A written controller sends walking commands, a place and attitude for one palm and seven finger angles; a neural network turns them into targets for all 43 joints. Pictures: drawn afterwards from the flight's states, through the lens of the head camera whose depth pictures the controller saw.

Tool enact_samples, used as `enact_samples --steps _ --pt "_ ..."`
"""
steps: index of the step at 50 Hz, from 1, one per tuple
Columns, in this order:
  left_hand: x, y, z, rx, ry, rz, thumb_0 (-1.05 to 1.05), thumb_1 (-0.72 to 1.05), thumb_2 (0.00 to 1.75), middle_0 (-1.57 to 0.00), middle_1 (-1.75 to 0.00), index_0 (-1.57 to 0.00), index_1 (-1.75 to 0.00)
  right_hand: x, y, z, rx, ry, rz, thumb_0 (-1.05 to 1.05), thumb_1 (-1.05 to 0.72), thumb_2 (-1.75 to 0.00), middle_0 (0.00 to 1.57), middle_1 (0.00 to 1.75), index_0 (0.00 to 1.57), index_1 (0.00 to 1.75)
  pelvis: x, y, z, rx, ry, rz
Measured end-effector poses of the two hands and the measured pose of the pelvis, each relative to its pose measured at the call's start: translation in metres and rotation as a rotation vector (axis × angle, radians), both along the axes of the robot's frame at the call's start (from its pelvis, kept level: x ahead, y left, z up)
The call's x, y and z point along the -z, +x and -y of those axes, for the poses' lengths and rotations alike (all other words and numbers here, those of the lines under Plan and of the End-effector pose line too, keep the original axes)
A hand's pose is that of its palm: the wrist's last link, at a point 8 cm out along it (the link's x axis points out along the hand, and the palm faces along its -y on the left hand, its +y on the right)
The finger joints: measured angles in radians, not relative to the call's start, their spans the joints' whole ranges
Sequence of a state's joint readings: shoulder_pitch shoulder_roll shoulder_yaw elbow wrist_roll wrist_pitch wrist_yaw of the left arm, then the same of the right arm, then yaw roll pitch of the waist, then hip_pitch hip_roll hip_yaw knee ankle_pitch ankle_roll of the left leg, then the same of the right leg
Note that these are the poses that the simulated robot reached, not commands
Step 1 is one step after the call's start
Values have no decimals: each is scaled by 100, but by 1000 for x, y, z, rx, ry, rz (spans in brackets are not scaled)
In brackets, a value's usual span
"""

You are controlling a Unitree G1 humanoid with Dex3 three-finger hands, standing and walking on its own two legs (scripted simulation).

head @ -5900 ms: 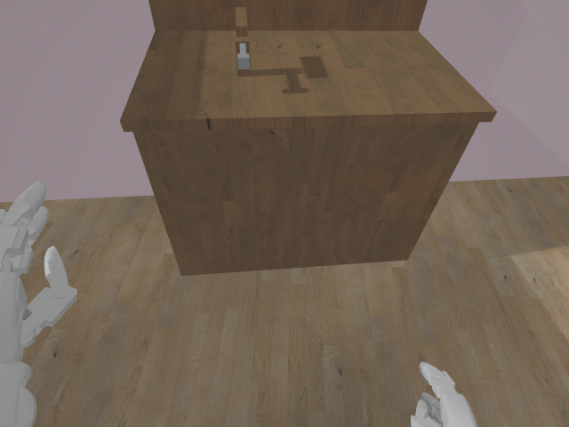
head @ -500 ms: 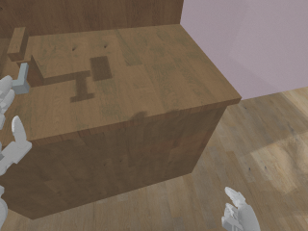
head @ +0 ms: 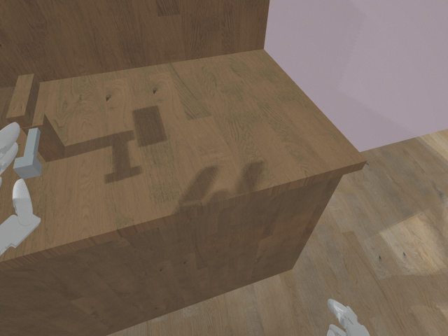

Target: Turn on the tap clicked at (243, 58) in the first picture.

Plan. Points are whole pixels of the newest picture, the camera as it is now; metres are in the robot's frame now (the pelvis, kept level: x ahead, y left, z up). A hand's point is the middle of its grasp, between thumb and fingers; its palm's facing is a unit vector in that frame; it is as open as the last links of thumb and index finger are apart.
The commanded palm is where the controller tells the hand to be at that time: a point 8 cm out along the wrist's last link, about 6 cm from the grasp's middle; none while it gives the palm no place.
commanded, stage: shuffle to correct the standing spot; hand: left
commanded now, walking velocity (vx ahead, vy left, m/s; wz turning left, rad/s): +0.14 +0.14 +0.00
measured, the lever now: (28, 167) +0.35 +0.35 +0.13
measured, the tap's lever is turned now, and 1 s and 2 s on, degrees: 0 0 0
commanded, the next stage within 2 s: come to a stop and stand still in 0.02 s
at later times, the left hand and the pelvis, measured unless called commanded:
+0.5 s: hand (2, 185) +0.26 +0.31 +0.19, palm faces +0.44 -0.83 -0.34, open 7.4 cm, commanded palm +0.21 +0.34 +0.19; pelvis +0.05 +0.06 +0.01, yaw +0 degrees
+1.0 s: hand out of the picture +0.29 +0.34 +0.22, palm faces +0.44 -0.81 -0.40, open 7.4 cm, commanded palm +0.21 +0.35 +0.19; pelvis +0.05 +0.07 +0.01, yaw +0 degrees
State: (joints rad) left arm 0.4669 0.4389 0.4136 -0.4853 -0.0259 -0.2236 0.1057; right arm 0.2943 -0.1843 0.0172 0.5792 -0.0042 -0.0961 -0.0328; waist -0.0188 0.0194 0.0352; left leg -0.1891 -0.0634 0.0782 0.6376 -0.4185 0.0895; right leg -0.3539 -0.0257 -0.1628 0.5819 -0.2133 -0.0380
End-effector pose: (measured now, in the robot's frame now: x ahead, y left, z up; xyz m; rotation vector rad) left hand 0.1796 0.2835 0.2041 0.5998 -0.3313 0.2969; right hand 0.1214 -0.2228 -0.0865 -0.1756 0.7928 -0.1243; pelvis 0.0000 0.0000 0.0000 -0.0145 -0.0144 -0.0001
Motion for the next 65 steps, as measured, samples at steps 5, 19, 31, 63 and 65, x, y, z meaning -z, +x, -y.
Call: enact_samples --steps 5,19,31,63,65 --pt "15 2 -11 -45 -96 65 1 89 90 -21 -30 -21 -30 5 28 11 -54 -55 -33 1 -90 -90 20 30 20 30 8 3 -4 0 -24 21" --pt "1 37 -68 -54 -136 157 1 88 90 -21 -30 -21 -30 -37 87 -54 -34 -69 147 1 -90 -90 20 30 20 30 -2 36 -51 -4 9 45" --pt "13 43 -63 -61 -189 -40 1 89 90 -21 -30 -21 -30 -29 96 -96 -107 32 92 1 -90 -90 21 30 20 30 -16 48 -61 12 -11 -2" --pt "20 65 -119 -16 -132 20 2 88 90 -21 -30 -21 -30 -27 93 -89 -147 -86 -5 1 -90 -90 20 30 20 30 -11 60 -95 -32 2 -43" --pt "14 63 -120 -10 -123 49 2 89 90 -21 -30 -21 -30 -28 99 -100 -167 -67 15 1 -90 -90 20 30 20 30 -11 58 -97 -35 3 -42"
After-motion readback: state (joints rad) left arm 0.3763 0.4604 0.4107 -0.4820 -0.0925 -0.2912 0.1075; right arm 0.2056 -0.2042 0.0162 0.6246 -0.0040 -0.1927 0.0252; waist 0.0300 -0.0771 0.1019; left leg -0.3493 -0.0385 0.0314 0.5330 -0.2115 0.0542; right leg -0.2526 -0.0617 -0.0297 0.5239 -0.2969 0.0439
